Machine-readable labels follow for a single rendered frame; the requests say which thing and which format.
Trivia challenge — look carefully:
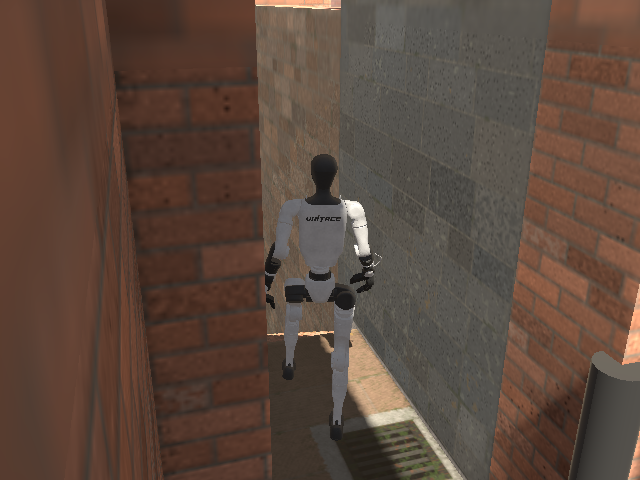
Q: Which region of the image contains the robot right upper arm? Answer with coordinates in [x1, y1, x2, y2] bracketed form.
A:
[344, 200, 371, 257]

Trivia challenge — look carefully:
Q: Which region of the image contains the right robot thigh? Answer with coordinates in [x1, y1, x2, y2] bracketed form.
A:
[331, 283, 356, 372]

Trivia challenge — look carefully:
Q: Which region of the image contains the right robot hand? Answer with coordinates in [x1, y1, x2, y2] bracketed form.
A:
[350, 271, 375, 293]

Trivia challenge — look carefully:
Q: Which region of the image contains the left robot foot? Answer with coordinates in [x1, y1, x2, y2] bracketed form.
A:
[282, 358, 296, 380]

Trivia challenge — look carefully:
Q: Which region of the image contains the right robot forearm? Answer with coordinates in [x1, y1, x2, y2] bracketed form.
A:
[359, 241, 375, 277]

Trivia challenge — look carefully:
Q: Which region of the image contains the left robot forearm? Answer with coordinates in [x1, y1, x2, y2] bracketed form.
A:
[265, 242, 281, 294]

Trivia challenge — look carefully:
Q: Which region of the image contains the robot left upper arm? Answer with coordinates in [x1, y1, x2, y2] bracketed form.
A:
[272, 199, 301, 260]

